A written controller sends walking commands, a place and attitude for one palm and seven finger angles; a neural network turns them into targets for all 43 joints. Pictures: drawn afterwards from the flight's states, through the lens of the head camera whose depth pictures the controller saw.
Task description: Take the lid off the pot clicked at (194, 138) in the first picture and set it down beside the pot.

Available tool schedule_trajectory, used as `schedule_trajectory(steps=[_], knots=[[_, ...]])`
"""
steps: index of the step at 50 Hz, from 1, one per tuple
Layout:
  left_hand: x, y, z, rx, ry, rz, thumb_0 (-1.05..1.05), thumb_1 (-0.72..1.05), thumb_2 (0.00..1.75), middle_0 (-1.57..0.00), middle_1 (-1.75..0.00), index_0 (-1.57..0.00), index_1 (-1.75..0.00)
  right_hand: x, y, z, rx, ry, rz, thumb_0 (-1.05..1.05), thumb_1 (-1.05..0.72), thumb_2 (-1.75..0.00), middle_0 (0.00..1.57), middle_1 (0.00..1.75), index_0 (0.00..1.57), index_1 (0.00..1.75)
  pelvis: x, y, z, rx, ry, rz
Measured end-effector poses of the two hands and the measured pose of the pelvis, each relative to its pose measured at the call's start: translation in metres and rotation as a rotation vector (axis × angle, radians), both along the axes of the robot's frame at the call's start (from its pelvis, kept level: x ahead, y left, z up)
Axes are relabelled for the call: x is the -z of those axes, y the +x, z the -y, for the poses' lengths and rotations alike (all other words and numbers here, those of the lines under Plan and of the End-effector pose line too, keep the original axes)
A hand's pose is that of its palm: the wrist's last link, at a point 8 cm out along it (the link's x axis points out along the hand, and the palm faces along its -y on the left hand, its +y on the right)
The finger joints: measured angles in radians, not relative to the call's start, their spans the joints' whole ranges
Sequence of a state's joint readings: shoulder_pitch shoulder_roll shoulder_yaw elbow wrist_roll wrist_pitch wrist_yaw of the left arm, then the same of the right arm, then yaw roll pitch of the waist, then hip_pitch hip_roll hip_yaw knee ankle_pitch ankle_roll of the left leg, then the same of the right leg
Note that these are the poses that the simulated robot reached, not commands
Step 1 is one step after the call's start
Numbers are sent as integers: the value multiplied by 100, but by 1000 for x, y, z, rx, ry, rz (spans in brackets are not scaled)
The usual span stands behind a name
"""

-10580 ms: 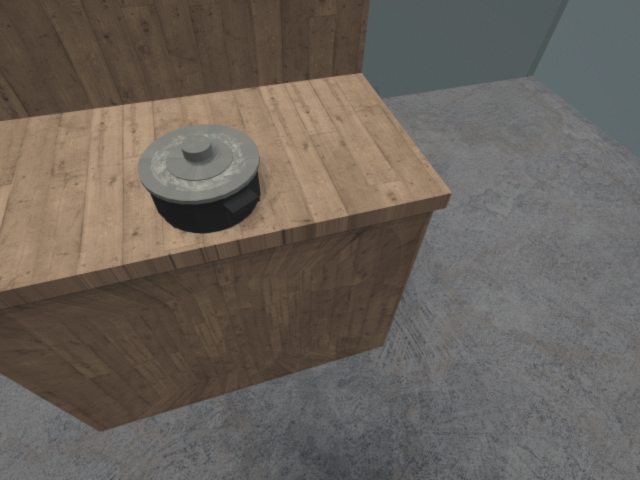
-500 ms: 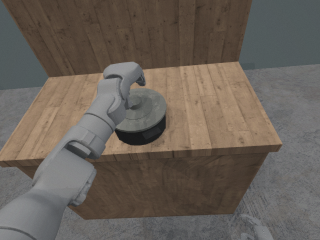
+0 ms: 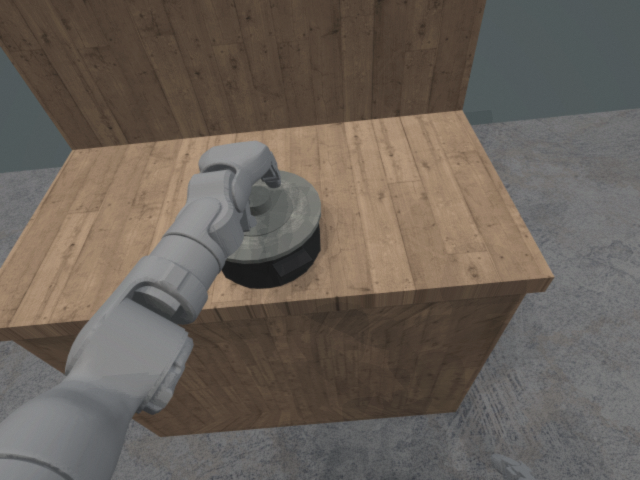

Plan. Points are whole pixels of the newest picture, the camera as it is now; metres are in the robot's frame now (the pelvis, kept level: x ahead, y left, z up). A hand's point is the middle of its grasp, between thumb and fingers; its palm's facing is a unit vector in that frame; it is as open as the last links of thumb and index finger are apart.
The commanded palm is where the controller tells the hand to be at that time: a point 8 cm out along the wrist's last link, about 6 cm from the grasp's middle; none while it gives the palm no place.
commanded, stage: lower the open fingers around the knob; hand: left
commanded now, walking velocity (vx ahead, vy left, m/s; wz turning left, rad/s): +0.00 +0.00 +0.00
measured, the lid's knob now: (255, 200) +0.49 +0.09 +0.08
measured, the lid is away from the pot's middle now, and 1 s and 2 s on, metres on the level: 0.00 0.00 0.00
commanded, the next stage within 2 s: close the fingers and squeeze the knob in 0.46 s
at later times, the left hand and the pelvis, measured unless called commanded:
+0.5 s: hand (249, 200) +0.46 +0.09 +0.11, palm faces -0.31 -0.06 -0.95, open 10.1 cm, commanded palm +0.45 +0.09 +0.16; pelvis +0.01 +0.01 +0.00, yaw +0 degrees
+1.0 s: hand (254, 201) +0.47 +0.08 +0.10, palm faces -0.32 -0.05 -0.95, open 9.2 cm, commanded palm +0.46 +0.09 +0.16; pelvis +0.01 +0.00 +0.00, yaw +0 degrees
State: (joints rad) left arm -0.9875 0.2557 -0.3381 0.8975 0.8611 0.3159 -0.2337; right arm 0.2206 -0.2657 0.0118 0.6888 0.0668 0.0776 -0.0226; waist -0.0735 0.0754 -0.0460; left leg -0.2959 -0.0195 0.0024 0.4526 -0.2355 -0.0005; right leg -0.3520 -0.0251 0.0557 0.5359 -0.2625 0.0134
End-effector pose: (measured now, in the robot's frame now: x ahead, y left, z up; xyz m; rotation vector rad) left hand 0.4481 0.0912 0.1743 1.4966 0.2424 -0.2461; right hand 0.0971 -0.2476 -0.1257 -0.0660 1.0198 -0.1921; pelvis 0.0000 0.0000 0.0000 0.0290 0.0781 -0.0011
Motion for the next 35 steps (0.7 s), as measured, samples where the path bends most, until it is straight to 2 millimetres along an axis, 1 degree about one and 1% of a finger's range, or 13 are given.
schedule_trajectory(steps=[5,15,29,31,35], knots=[[9,3,-2,0,8,-16,0,-32,150,-85,-9,-85,-8,1,-3,-1,6,-4,-23,1,-91,-90,20,30,20,30,0,3,-2,0,-2,-11],[10,13,1,-5,8,3,0,-32,150,-87,-10,-85,-8,0,1,-3,12,-9,-39,1,-91,-90,20,30,20,30,1,8,-6,2,-4,-33],[10,11,2,-2,8,-4,0,-32,150,-85,-9,-85,-8,-1,14,-9,-7,3,-27,1,-91,-90,20,30,20,30,1,11,-8,-3,-6,-34],[11,10,1,-3,0,-3,0,-31,146,-83,-11,-84,-11,-1,16,-9,-7,5,-24,1,-91,-90,20,30,20,30,1,11,-8,-2,-6,-32],[12,7,2,5,3,1,0,-25,135,-74,-24,-77,-24,-1,18,-10,-12,11,-18,1,-91,-90,20,30,20,30,1,11,-7,-4,-7,-28]])
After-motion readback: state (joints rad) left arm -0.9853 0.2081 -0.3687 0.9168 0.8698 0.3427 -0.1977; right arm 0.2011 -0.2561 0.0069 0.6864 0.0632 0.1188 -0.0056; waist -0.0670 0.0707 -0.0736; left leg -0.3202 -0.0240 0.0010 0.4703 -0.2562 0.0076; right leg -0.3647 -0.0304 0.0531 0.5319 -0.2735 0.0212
